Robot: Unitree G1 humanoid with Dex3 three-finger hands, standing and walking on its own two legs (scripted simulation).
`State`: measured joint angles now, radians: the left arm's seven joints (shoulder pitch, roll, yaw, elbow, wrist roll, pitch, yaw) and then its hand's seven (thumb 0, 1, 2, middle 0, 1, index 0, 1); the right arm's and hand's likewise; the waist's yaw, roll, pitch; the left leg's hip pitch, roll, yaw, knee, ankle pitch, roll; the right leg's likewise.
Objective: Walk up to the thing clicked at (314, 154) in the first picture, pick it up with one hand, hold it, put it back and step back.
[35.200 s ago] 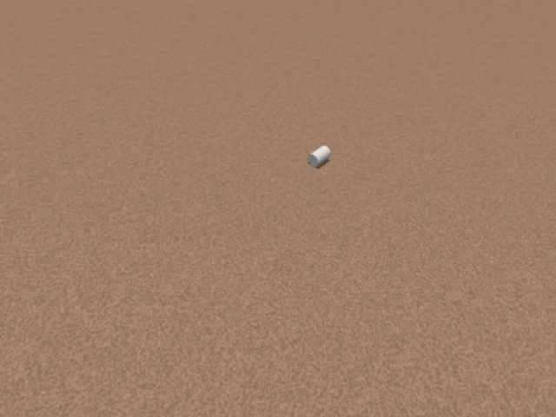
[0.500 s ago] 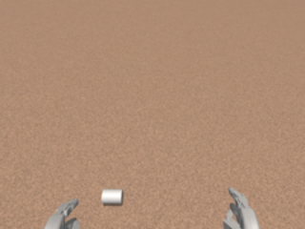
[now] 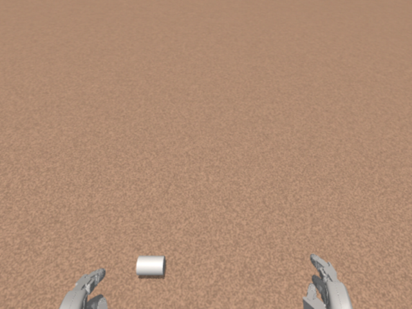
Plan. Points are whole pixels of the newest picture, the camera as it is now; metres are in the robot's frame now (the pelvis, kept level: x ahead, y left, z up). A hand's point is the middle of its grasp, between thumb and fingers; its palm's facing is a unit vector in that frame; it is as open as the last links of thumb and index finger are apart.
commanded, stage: home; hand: left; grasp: from above
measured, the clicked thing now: (151, 265) +0.46 +0.21 -0.68
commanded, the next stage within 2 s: stand in 0.24 s
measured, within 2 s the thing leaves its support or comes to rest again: neither
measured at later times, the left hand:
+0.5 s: hand out of the picture +0.15 +0.21 -0.09, palm faces +0.02 -0.95 -0.30, open 7.4 cm
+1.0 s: hand out of the picture +0.02 +0.25 -0.10, palm faces +0.05 -0.95 -0.32, open 7.4 cm
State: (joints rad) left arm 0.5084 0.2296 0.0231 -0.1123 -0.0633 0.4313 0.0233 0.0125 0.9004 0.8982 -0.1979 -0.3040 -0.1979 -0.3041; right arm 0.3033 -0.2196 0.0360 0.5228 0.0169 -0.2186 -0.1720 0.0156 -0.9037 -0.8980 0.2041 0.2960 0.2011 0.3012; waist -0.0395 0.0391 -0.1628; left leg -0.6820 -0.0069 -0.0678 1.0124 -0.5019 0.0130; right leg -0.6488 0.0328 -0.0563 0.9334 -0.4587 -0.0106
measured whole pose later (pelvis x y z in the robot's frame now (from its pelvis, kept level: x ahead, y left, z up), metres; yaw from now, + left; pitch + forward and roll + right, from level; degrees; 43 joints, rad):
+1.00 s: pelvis -0.02 +0.02 +0.06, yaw +0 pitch -5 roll +0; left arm 0.20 0.27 0.03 1.09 0.03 0.02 0.03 0.01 0.90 0.90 -0.20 -0.30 -0.20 -0.30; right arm 0.17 -0.27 -0.04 1.08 -0.03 0.00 -0.02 0.01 -0.90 -0.90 0.20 0.30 0.20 0.30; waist 0.03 0.00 0.06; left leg -0.10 -0.07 -0.02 0.37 -0.18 0.05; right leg -0.12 -0.04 0.00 0.40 -0.19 0.03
